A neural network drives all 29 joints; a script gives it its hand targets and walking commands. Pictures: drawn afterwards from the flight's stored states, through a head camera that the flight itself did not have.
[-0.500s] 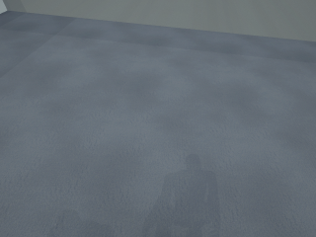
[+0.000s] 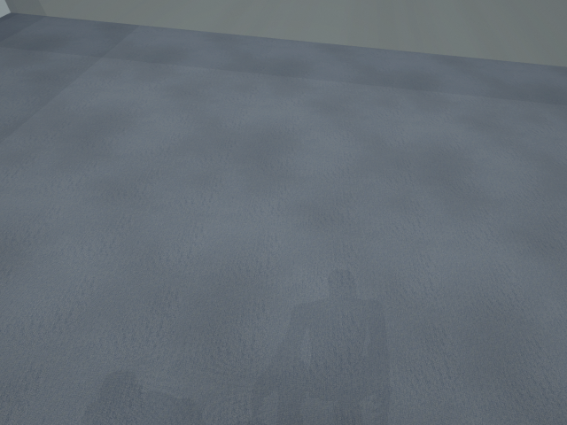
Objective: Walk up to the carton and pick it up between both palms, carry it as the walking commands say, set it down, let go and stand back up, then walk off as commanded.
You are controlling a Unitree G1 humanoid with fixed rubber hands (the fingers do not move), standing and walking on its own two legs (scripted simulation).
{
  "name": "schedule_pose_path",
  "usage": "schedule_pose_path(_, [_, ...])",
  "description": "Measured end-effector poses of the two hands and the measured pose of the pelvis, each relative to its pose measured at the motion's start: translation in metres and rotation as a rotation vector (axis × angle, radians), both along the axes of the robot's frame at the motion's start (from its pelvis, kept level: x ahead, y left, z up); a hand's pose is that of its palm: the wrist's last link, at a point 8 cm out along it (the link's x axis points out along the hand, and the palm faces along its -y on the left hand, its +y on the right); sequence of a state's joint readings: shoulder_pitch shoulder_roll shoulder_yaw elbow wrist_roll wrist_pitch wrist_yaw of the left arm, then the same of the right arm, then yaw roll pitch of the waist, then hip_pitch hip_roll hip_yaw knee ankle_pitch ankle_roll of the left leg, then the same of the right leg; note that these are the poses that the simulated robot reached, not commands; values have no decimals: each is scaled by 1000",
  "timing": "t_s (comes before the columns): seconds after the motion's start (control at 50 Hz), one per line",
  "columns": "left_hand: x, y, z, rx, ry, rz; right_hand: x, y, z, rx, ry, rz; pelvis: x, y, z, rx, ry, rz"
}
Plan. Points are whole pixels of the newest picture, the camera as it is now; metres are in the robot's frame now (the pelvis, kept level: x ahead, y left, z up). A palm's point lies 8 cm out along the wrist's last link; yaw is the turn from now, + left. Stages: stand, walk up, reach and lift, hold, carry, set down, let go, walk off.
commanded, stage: stand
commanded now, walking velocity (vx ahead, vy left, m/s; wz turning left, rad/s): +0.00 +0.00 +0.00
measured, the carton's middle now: out of the picture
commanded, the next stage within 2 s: walk off in 1.56 s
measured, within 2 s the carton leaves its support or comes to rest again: neither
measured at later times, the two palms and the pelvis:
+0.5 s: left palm out of the picture -0.03 +0.28 -0.17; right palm out of the picture +0.03 -0.16 -0.14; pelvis +0.02 +0.06 -0.01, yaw +0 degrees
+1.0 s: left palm out of the picture +0.07 +0.30 -0.15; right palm out of the picture +0.01 -0.11 -0.15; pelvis +0.07 +0.08 +0.00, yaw +0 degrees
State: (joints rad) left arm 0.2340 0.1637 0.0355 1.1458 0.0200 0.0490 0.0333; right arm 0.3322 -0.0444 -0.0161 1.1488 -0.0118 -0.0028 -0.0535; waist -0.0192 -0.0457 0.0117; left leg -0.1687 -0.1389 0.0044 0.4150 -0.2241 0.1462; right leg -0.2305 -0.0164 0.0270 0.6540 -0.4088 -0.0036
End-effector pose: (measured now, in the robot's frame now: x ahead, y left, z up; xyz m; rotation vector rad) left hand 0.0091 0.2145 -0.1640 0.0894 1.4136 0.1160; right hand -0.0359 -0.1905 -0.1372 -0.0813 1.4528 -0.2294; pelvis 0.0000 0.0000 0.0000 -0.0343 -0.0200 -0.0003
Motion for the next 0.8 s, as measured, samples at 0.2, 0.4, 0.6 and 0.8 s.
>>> schedule_pose_path(0.2, [-8,20,4,34,45,3,12,23,-12,33,3,-9,13,24,-3,36,9,-3])
schedule_pose_path(0.4, [-50,47,7,72,83,77,47,24,-14,9,-22,51,20,51,-7,-22,20,18])
schedule_pose_path(0.6, [-9,75,-2,15,68,43,63,52,1,-39,-68,59,30,73,-3,17,-2,-4])
schedule_pose_path(0.8, [41,87,10,56,-13,2,48,80,-12,31,3,5,49,85,-3,42,-3,-1])
